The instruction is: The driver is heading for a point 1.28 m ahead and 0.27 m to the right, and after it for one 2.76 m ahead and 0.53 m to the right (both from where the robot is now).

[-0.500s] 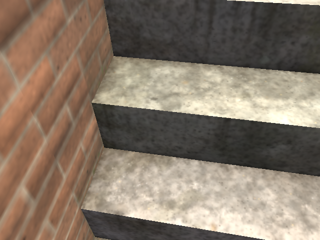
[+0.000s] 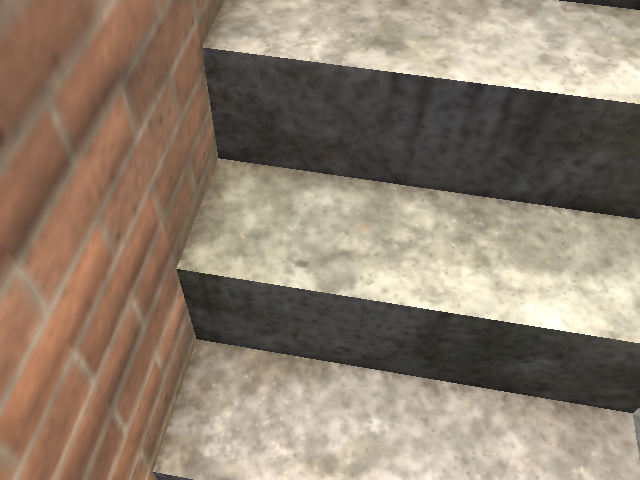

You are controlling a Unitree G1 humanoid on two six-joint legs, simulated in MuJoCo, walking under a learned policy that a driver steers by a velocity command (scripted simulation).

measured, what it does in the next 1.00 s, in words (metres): goes down, backwards: right foot, then left foot 0.19 m lower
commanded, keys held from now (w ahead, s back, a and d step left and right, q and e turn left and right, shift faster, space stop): w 1.00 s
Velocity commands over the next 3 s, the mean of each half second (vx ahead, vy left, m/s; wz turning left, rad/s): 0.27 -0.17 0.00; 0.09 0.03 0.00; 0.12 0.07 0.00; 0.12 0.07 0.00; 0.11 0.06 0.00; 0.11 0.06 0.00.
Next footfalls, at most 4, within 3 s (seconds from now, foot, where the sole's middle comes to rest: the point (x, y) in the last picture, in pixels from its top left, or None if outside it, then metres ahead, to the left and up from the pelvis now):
0.16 right None -0.02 -0.21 -0.72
0.70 left None -0.24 0.06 -0.91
0.98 right None -0.33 -0.18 -0.91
1.34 left None -0.30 0.09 -0.91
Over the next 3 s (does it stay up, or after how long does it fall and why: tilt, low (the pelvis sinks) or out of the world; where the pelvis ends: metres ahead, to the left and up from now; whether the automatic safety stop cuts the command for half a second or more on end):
stays up -0.32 0.00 -0.13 its command is cut before an obstacle from the start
